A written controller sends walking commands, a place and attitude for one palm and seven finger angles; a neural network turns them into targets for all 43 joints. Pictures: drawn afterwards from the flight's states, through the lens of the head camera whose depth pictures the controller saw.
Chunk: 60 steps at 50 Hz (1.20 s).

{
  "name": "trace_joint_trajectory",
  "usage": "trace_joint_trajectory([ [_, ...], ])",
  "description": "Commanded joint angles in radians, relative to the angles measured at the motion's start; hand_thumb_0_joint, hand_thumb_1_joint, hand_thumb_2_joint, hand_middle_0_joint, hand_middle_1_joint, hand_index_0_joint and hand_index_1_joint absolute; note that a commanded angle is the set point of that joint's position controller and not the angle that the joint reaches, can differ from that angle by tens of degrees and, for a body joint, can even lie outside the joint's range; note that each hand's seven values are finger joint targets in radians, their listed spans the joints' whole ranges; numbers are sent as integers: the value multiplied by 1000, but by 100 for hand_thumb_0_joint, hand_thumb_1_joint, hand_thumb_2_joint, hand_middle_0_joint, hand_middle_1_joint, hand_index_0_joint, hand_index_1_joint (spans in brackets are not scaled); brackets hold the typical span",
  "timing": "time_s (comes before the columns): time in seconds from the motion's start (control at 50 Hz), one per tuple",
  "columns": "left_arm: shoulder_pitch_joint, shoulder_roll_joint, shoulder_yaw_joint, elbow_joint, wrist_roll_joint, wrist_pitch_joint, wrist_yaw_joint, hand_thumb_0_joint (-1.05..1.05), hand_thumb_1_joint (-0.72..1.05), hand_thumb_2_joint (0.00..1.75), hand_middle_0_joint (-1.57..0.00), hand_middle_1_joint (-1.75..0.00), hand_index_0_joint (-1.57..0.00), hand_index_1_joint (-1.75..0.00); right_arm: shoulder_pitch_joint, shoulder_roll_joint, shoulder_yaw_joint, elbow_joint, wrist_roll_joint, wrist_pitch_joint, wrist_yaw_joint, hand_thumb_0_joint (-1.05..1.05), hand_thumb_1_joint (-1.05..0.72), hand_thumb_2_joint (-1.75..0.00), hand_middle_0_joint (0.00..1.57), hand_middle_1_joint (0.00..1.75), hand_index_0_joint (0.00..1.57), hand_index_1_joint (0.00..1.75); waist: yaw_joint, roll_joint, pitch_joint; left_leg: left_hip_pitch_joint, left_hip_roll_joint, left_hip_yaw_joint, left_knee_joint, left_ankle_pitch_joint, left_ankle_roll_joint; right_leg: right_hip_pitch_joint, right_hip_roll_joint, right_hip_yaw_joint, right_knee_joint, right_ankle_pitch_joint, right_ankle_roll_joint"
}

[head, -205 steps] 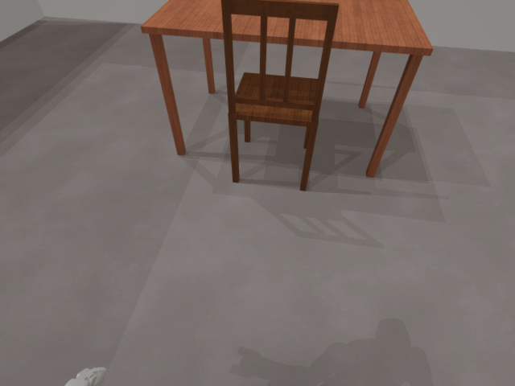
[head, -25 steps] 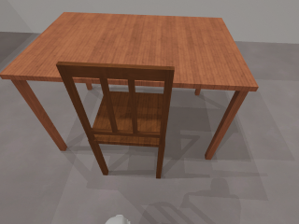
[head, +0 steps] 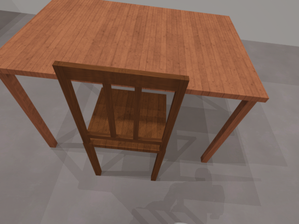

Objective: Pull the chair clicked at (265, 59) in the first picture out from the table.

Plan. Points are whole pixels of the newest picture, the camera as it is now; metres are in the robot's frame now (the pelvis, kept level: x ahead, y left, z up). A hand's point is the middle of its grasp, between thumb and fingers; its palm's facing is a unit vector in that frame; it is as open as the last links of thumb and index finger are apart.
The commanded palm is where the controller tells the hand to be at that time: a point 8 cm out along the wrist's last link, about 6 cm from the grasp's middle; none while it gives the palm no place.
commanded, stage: come to a stop and stand still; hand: left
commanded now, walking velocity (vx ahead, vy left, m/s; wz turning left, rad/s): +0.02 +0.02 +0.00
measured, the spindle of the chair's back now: (110, 113) +0.49 +0.18 -0.08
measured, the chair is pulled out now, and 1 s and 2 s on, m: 0.00 0.00 0.00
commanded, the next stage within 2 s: look again from close up in 1.42 s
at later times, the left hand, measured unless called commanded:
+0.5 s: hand out of the picture +0.01 +0.12 -0.18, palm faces +0.00 -0.97 -0.22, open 7.3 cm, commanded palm none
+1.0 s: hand out of the picture -0.02 +0.11 -0.18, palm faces +0.04 -0.98 -0.17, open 7.4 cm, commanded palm none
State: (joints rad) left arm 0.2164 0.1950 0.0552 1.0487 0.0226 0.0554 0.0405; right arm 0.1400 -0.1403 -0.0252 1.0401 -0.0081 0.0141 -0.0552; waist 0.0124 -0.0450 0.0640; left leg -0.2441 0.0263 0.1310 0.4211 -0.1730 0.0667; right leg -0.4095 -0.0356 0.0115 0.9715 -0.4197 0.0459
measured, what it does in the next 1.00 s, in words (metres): steps on the spot: right foot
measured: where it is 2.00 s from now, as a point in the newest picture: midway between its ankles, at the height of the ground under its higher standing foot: outside the picture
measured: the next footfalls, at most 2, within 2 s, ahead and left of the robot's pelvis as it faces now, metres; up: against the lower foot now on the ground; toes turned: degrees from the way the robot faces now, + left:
right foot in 0.16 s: +0.01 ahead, -0.19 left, +0.00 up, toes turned -1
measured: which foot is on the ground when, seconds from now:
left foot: down 0.00-1.00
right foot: up 0.00-0.14, down 0.16-1.00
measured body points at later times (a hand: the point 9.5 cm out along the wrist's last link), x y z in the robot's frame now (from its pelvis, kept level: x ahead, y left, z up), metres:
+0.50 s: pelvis -0.03 -0.06 -0.02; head -0.03 -0.07 +0.43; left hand +0.01 +0.17 -0.16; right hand -0.03 -0.28 -0.18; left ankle +0.04 +0.07 -0.74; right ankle -0.03 -0.19 -0.74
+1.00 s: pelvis +0.00 -0.06 -0.01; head +0.01 -0.05 +0.44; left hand -0.02 +0.16 -0.17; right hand +0.03 -0.29 -0.16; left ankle +0.04 +0.07 -0.74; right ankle -0.03 -0.19 -0.74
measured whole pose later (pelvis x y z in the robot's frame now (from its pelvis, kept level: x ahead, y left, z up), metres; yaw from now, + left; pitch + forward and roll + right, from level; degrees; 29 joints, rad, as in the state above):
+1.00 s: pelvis +0.00 -0.06 -0.01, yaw +1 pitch -1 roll +0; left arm 0.33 0.15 -0.01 1.11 0.02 -0.02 0.03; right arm 0.24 -0.17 0.00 1.11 0.00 -0.01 -0.02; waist 0.00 -0.01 0.02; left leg -0.26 0.03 0.03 0.47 -0.20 -0.02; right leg -0.14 -0.04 -0.02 0.47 -0.31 0.02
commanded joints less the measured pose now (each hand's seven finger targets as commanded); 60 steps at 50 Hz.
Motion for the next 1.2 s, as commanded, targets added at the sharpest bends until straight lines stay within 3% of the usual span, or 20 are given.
trace_joint_trajectory([
  [0.0,93,23,4,-37,-2,10,-2,0,90,90,-20,-30,-20,-30,64,-163,-44,-38,-14,-2,3,0,-90,-90,20,30,20,30,-13,217,-74,51,265,-187,-121,336,103,40,-10,-10,-74,-21,-6],
  [0.04,66,21,-4,-48,-4,-2,-4,0,90,90,-20,-30,-20,-30,86,-172,-49,-31,-18,0,9,0,-90,-90,20,30,20,30,-29,253,-91,82,263,-220,-128,237,98,73,-10,-36,-205,-36,-15],
  [0.06,128,84,-13,-26,1,-27,12,0,90,90,-20,-30,-20,-30,32,-281,-71,-54,-3,-24,22,0,-90,-90,20,30,20,30,12,184,-160,84,277,-227,54,393,56,73,-51,18,-291,10,-50],
  [0.08,179,103,-6,-41,-2,-47,6,0,90,90,-20,-30,-20,-30,-18,-267,-61,-99,-7,-17,24,0,-90,-90,20,30,20,30,51,117,-95,71,208,-184,128,330,15,139,-52,4,-572,184,-58],
  [0.1,114,115,-12,-81,9,-53,1,0,90,90,-20,-30,-20,-30,76,-127,-44,-116,-1,-15,37,0,-90,-90,20,30,20,30,-11,-146,-86,-73,91,-94,191,-33,-46,182,-115,102,-647,247,-73],
  [0.12,78,145,-14,-98,13,-61,5,0,90,90,-20,-30,-20,-30,95,-102,-36,-109,-10,-5,43,0,-90,-90,20,30,20,30,-21,-276,-38,-145,15,-45,277,-223,-81,137,-202,183,-655,363,-127],
  [0.14,42,158,-19,-120,15,-64,7,0,90,90,-20,-30,-20,-30,115,-112,-37,-111,-12,1,48,0,-90,-90,20,30,20,30,-36,-170,-84,-99,16,-62,347,-266,-85,124,-221,149,-632,323,-178],
  [0.16,17,175,-19,-134,23,-56,2,0,90,90,-20,-30,-20,-30,146,-91,-40,-113,-11,-1,54,0,-90,-90,20,30,20,30,-59,-30,-109,-20,-14,-39,306,-244,-88,61,-196,107,-598,200,-175],
  [0.18,-12,179,-11,-150,14,-58,0,0,90,90,-20,-30,-20,-30,173,-93,-37,-103,-11,1,57,0,-90,-90,20,30,20,30,-83,21,-133,2,-31,-15,226,-159,-92,104,-151,78,-554,223,-155],
  [0.2,-12,168,-7,-142,5,-61,3,0,90,90,-20,-30,-20,-30,174,-113,-34,-105,-10,-6,54,0,-90,-90,20,30,20,30,-78,-39,-133,26,-6,-62,166,-102,-84,84,-121,75,-501,182,-131],
  [0.24,-4,120,-16,-146,-4,-47,-1,0,90,90,-20,-30,-20,-30,180,-162,-41,-112,-14,-15,51,0,-90,-90,20,30,20,30,-65,89,-53,-8,78,-206,52,-144,-45,3,-38,4,-446,-64,-84],
  [0.28,62,98,-19,-128,-3,-40,-5,0,90,90,-20,-30,-20,-30,125,-185,-39,-118,-19,-11,48,0,-90,-90,20,30,20,30,-18,216,77,-220,130,-318,-135,-421,-6,83,12,-43,-417,-73,-62],
  [0.32,133,96,-19,-102,1,-50,-9,0,90,90,-20,-30,-20,-30,89,-174,-32,-127,-15,-9,48,0,-90,-90,20,30,20,30,16,101,104,-289,83,-263,-91,-419,-22,145,-8,-9,-475,-24,-71],
  [0.36,110,113,-23,-99,-4,-64,-9,0,90,90,-20,-30,-20,-30,143,-134,-23,-115,-13,-6,50,0,-90,-90,20,30,20,30,-19,-65,70,-154,10,-156,52,-243,-54,41,-86,107,-618,-143,-103],
  [0.38,82,121,-21,-106,-6,-67,-11,0,90,90,-20,-30,-20,-30,177,-119,-21,-98,-12,-5,49,0,-90,-90,20,30,20,30,-39,-101,51,-68,6,-127,80,-179,-59,-8,-105,117,-658,-168,-109],
  [0.44,50,117,-20,-116,-9,-71,-10,0,90,90,-20,-30,-20,-30,225,-114,-16,-64,-12,-14,50,0,-90,-90,20,30,20,30,-58,-22,10,3,12,-142,70,-128,-63,-27,-92,86,-629,-120,-98],
  [0.48,83,105,-24,-103,-10,-75,-11,0,90,90,-20,-30,-20,-30,215,-115,-12,-56,-9,-20,48,0,-90,-90,20,30,20,30,-40,4,11,-18,30,-164,23,-135,-55,17,-69,65,-615,-71,-87],
  [0.66,151,76,-33,-33,-12,-90,-7,0,90,90,-20,-30,-20,-30,192,-108,2,-1,-1,-36,43,0,-90,-90,20,30,20,30,-20,33,-4,10,48,-162,0,6,-55,111,-63,45,-604,125,-75],
  [0.76,177,65,-37,-3,-11,-94,-5,0,90,90,-20,-30,-20,-30,176,-113,4,22,3,-42,39,0,-90,-90,20,30,20,30,-16,36,-38,40,57,-160,2,72,-51,158,-64,32,-594,221,-66],
  [1.18,195,62,-44,42,-7,-92,-1,0,90,90,-20,-30,-20,-30,131,-119,12,57,6,-44,34,0,-90,-90,20,30,20,30,-5,26,-9,70,64,-160,-36,122,-44,206,-68,8,-623,290,-49],
])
